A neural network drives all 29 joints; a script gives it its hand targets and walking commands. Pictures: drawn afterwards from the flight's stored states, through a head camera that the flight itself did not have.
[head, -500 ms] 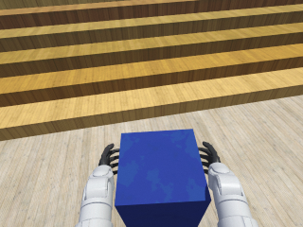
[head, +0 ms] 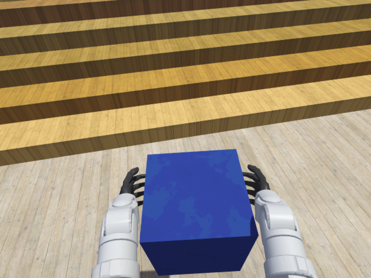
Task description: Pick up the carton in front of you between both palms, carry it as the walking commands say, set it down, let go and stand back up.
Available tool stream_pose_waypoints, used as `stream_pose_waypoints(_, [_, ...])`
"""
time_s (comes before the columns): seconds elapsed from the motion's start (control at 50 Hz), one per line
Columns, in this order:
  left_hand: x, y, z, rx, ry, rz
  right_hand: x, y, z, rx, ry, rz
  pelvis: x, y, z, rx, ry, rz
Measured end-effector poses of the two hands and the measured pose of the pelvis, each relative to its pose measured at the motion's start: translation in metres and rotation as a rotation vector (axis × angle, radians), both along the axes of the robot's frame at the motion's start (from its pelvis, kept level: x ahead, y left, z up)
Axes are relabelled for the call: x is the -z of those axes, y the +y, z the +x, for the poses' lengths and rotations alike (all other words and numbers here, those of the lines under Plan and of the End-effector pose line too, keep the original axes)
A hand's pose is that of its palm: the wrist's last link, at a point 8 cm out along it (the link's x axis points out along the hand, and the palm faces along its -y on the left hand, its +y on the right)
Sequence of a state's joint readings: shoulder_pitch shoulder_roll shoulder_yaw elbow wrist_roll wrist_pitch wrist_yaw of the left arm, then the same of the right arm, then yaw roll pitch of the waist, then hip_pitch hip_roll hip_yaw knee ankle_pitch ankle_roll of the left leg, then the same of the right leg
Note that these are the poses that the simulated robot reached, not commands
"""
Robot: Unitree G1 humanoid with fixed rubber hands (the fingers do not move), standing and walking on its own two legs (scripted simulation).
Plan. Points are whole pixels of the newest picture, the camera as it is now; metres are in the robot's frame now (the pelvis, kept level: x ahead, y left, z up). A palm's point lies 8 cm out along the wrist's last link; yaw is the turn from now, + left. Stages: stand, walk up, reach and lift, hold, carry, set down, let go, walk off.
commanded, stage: reach and lift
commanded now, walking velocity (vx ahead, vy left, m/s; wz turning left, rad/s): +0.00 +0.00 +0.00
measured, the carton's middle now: (195, 215) +0.29 +0.00 -0.04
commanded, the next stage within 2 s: hold in 0.46 s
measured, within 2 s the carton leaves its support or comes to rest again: neither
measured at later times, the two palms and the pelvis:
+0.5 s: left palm (127, 196) +0.30 +0.15 +0.04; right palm (262, 193) +0.30 -0.15 +0.04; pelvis +0.01 +0.00 +0.00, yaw +0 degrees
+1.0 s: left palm (120, 187) +0.30 +0.16 +0.07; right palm (259, 181) +0.31 -0.14 +0.07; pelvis +0.02 +0.01 -0.01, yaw +1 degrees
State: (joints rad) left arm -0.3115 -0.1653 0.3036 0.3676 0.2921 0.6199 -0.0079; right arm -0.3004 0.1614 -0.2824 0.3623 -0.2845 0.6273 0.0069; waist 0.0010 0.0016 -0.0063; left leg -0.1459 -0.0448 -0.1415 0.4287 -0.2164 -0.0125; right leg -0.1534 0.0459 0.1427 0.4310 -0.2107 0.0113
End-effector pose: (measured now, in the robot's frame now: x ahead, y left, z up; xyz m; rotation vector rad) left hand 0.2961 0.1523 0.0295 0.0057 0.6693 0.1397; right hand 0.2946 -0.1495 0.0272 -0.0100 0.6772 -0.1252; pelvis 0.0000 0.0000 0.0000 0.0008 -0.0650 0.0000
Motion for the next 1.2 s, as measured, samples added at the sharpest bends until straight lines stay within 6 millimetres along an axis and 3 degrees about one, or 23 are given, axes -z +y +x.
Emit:
stream_pose_waypoints(0.34, [-0.007, 0.000, 0.002, 0.013, 0.003, 0.018, -0.007, 0.000, 0.003, -0.015, 0.003, -0.019, -0.003, -0.001, 0.012, -0.003, -0.015, -0.001])
stream_pose_waypoints(0.64, [-0.026, 0.000, -0.004, 0.010, -0.032, 0.012, -0.026, 0.001, -0.004, -0.008, -0.032, -0.015, -0.004, 0.001, 0.009, -0.002, -0.045, -0.001])
stream_pose_waypoints(0.8, [-0.023, 0.000, -0.008, 0.007, -0.008, 0.004, -0.024, 0.000, -0.009, -0.005, -0.008, -0.008, -0.003, 0.000, 0.002, -0.002, -0.061, -0.001])
stream_pose_waypoints(0.92, [-0.029, 0.002, -0.003, 0.001, -0.036, 0.005, -0.029, 0.003, -0.002, -0.004, -0.036, -0.005, 0.000, 0.002, 0.005, -0.015, 0.025, -0.006])
stream_pose_waypoints(1.08, [-0.051, 0.020, 0.025, -0.023, -0.113, -0.031, -0.055, 0.020, 0.028, 0.013, -0.112, 0.013, 0.008, 0.017, 0.038, 0.014, 0.099, 0.000])
stream_pose_waypoints(1.2, [-0.068, 0.005, 0.062, -0.010, -0.111, -0.053, -0.067, 0.007, 0.054, 0.061, -0.111, 0.034, 0.005, 0.012, 0.083, 0.022, 0.137, -0.024])
